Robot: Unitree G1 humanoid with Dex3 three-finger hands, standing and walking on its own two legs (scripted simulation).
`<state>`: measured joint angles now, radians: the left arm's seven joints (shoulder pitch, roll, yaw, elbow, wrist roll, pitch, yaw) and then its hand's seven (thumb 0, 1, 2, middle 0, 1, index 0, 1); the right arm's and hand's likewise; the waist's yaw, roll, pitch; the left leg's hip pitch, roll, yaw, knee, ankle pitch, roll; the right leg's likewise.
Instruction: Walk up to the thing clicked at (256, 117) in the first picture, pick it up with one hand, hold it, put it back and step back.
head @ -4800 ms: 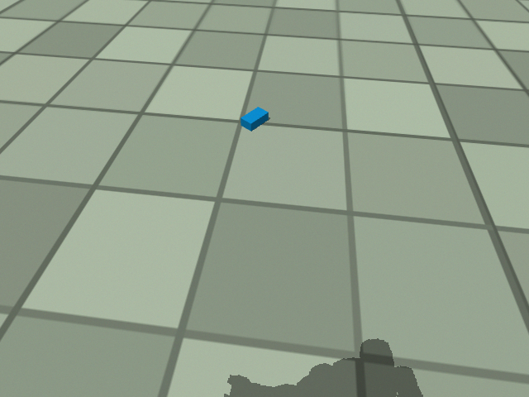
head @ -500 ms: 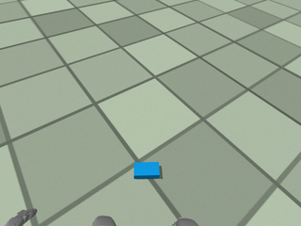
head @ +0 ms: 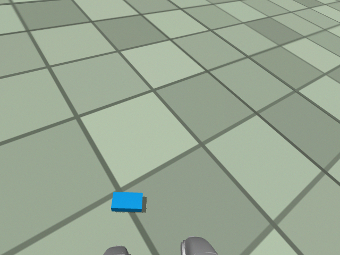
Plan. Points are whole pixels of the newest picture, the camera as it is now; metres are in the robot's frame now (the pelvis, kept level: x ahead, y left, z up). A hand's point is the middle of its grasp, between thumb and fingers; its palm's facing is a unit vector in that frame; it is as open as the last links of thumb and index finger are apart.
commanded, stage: walk up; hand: left
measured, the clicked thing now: (127, 201) +0.47 +0.16 -0.72
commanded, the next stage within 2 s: none
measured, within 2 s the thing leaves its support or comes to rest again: neither
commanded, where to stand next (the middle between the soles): +0.12 -0.11 m, yaw +4 degrees
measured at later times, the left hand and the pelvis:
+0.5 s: hand out of the picture +0.08 +0.10 -0.14, palm faces +0.04 -0.90 -0.43, open 7.4 cm; pelvis +0.07 -0.18 +0.00, yaw +2 degrees
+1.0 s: hand out of the picture +0.13 +0.15 -0.15, palm faces +0.12 -0.89 -0.44, open 7.4 cm; pelvis +0.07 -0.14 -0.02, yaw +7 degrees
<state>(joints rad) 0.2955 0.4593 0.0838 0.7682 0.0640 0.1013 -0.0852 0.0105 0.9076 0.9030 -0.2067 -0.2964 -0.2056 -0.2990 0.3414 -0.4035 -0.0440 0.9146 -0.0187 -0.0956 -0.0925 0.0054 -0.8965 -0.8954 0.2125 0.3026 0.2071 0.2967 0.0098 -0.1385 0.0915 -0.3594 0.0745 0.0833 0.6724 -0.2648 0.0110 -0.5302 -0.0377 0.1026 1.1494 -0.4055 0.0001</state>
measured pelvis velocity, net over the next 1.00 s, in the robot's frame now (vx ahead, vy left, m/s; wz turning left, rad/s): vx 0.07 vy -0.14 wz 0.11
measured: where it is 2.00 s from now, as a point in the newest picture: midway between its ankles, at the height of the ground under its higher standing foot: outside the picture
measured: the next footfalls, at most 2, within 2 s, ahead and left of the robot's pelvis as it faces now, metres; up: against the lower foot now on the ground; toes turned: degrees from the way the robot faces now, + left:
right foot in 0.18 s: +0.13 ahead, -0.25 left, +0.00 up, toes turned +6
left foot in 0.72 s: +0.15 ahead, -0.01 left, +0.00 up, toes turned +6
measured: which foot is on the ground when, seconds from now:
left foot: down 0.00-0.20, up 0.22-0.70, down 0.72-1.00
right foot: up 0.00-0.16, down 0.18-1.00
